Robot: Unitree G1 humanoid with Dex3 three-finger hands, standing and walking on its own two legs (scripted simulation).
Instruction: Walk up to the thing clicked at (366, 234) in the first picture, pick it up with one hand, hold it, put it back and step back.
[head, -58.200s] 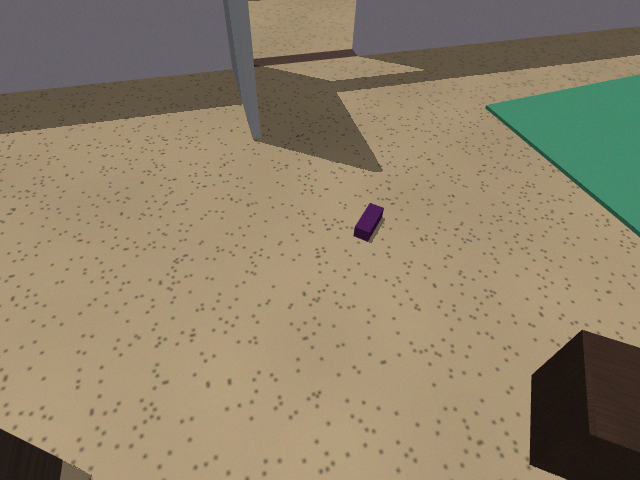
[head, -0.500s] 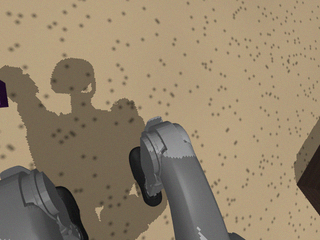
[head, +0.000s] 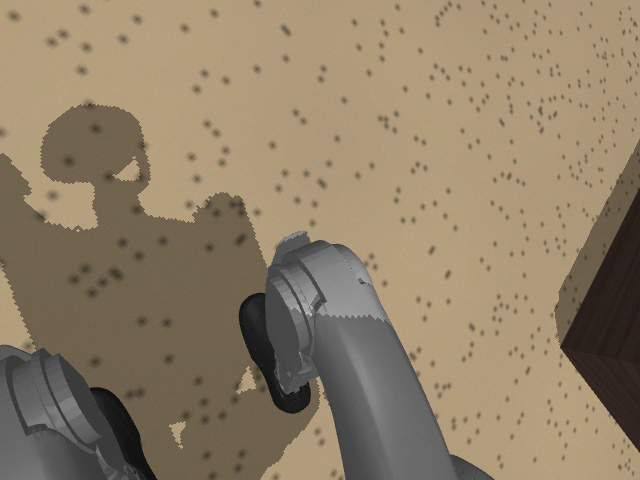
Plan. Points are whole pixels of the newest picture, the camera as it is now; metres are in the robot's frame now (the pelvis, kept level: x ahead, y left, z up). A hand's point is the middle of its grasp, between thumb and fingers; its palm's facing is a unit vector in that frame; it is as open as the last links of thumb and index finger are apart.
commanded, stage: rest palm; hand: left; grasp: from above
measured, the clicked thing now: out of the picture +0.47 +0.32 -0.30
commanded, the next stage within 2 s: close in 1.48 s
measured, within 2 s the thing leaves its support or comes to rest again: neither
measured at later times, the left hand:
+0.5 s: hand out of the picture +0.46 +0.31 -0.24, palm faces -0.06 -0.43 -0.90, open 13.9 cm
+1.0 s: hand out of the picture +0.46 +0.30 -0.24, palm faces -0.09 -0.45 -0.89, open 13.6 cm
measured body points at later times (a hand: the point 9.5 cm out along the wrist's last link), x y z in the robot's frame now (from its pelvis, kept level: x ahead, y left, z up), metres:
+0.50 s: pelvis -0.01 +0.00 +0.00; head +0.30 +0.09 +0.31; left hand +0.46 +0.33 -0.19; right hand -0.02 -0.25 -0.05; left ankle +0.05 +0.13 -0.29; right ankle +0.12 -0.12 -0.29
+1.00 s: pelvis -0.01 +0.00 +0.00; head +0.29 +0.10 +0.31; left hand +0.46 +0.32 -0.19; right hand -0.02 -0.24 -0.05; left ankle +0.05 +0.13 -0.29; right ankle +0.12 -0.12 -0.29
